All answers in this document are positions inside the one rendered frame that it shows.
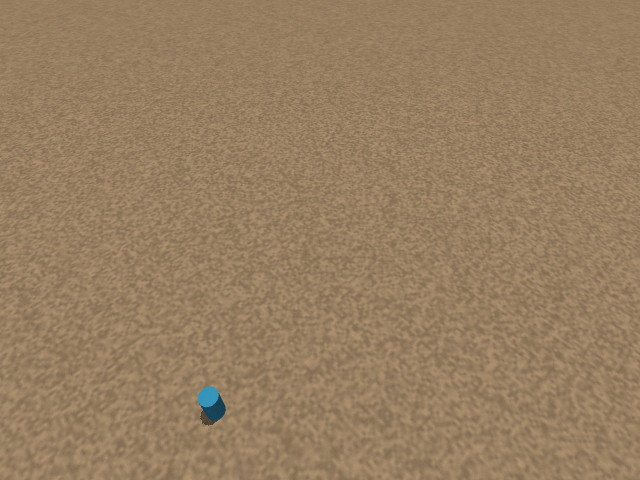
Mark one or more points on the can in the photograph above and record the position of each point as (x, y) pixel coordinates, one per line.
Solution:
(211, 402)

